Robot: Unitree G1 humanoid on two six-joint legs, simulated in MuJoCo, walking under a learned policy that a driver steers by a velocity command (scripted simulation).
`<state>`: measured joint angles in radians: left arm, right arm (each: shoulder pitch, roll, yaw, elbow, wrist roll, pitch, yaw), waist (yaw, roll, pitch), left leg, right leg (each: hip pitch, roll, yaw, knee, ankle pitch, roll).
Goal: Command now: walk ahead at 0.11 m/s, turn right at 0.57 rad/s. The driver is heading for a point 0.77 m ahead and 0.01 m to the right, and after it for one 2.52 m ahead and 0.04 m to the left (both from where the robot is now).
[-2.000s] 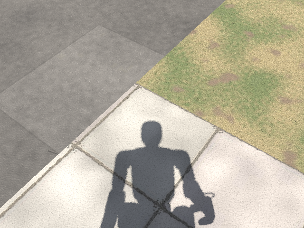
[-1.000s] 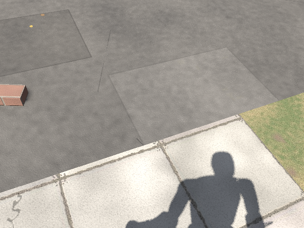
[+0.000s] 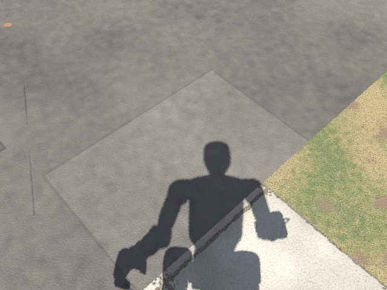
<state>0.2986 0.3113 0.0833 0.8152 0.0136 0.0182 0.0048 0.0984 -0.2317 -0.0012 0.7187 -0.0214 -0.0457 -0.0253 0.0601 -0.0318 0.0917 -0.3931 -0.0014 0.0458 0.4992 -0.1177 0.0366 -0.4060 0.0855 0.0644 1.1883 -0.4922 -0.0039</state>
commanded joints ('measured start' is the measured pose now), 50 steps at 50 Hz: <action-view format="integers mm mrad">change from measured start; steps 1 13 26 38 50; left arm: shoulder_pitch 111 -84 77 150 23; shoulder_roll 48 44 75 70 31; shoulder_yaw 14 -13 -22 -33 -52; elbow -40 -147 -56 52 -73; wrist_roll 7 14 -8 12 42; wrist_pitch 32 27 -89 -111 -77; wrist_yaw -22 -87 -17 18 -16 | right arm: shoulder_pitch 84 134 123 -61 209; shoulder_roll -123 -231 -131 -70 -159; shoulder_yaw -37 -97 -79 -45 -90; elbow -36 -25 6 -57 59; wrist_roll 0 -9 -19 -14 22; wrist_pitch -2 8 26 21 -7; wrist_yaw -8 15 81 89 39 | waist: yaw -17 -59 -55 -21 -28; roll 168 179 -44 -59 34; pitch -191 -133 -42 22 -91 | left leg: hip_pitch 210 73 -369 -199 187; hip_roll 257 311 83 -26 137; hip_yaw -170 -58 -6 85 -353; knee -170 -363 476 107 -283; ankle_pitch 526 -442 -13 10 202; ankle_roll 157 119 -49 69 263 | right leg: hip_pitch -60 98 428 521 -143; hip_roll -46 -91 -263 -306 -181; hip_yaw -15 -148 120 -142 -21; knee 65 -450 -1071 -960 -13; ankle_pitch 64 66 390 1073 186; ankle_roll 35 -54 -182 -125 10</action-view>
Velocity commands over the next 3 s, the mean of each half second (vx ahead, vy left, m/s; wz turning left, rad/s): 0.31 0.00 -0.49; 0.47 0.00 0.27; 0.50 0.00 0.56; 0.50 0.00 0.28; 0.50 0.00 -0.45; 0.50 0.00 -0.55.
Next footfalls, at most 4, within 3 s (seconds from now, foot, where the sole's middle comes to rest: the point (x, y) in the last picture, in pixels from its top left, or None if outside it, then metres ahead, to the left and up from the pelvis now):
0.36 right None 0.05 -0.12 -0.77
0.84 left None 0.42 -0.03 -0.77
1.36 right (256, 209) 0.73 -0.19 -0.77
1.88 left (178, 165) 0.90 0.11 -0.77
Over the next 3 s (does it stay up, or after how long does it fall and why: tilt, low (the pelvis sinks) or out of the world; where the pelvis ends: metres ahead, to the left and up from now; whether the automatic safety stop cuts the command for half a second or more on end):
stays up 1.40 0.09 -0.01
